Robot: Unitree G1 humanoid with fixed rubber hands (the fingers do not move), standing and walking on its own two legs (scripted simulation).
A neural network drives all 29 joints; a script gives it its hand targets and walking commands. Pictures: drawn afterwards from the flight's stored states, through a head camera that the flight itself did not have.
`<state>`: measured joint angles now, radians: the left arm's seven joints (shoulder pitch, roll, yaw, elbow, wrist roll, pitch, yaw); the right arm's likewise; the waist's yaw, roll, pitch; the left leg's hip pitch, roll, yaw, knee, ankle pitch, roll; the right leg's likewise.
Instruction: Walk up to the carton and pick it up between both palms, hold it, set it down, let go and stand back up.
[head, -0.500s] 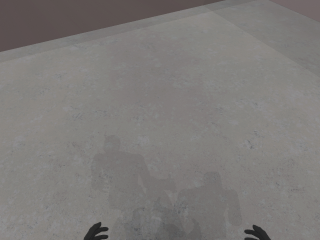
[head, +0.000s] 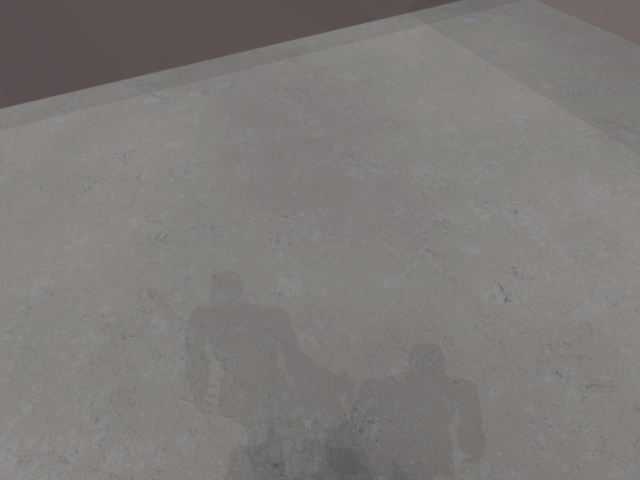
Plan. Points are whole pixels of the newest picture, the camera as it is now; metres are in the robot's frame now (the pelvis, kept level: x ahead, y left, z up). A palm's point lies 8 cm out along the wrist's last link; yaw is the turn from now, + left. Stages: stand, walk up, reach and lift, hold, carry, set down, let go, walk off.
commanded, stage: stand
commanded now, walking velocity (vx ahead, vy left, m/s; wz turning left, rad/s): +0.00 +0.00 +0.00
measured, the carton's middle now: out of the picture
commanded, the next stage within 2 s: walk up in 1.54 s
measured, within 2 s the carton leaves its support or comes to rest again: neither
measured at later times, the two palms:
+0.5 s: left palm out of the picture -0.01 +0.21 -0.15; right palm out of the picture +0.00 -0.20 -0.14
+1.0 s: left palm out of the picture -0.04 +0.21 -0.15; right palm out of the picture -0.03 -0.18 -0.14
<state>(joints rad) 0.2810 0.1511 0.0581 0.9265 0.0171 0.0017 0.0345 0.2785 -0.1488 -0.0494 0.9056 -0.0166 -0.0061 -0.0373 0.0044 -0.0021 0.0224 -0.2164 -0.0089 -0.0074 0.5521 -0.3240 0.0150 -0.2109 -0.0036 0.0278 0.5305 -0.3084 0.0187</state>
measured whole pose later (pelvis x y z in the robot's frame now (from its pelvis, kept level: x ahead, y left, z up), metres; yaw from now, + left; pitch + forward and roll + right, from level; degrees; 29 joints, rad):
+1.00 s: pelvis +0.01 +0.02 +0.01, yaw +0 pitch -2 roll +0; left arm 0.31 0.10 0.00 1.21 0.01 0.00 0.05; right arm 0.32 -0.09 -0.02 1.16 -0.01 -0.01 -0.05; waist 0.00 -0.01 0.04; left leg -0.13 -0.03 0.00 0.45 -0.28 0.04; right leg -0.12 -0.03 0.04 0.43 -0.27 0.04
